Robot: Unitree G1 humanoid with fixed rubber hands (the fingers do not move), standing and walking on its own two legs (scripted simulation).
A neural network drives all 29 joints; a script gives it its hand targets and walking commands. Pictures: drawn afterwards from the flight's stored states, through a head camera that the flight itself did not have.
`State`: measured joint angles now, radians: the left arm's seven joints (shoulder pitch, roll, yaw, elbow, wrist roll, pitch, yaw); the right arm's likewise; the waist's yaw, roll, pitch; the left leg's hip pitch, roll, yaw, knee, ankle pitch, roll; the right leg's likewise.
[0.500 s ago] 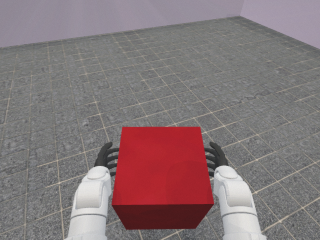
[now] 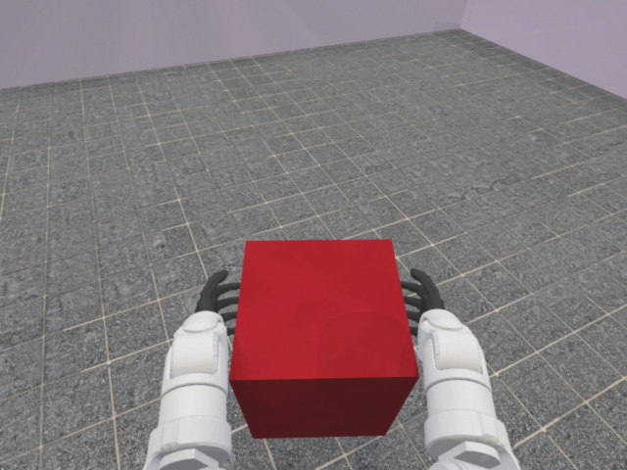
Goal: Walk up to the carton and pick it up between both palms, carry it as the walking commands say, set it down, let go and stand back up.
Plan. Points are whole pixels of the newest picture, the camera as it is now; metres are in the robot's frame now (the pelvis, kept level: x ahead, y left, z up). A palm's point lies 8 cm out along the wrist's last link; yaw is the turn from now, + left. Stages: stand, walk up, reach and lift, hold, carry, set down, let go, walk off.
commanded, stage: set down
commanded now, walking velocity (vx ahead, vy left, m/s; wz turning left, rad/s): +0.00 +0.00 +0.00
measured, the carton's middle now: (319, 343) +0.33 +0.00 -0.04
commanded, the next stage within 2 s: none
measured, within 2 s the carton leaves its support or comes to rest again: neither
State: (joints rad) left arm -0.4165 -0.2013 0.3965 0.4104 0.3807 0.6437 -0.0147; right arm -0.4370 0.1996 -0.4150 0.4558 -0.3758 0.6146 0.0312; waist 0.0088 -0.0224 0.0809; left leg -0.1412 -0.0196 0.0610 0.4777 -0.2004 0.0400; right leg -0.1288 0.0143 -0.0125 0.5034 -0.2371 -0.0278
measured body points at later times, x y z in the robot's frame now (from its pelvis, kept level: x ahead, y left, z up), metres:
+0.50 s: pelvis -0.01 -0.01 -0.02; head +0.09 +0.00 +0.42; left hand +0.33 +0.15 -0.06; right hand +0.34 -0.15 -0.06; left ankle +0.05 +0.09 -0.74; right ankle +0.03 -0.10 -0.74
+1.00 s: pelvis -0.03 -0.01 -0.09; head +0.15 +0.00 +0.32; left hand +0.37 +0.15 -0.15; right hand +0.37 -0.15 -0.15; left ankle +0.05 +0.09 -0.74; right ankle +0.03 -0.10 -0.74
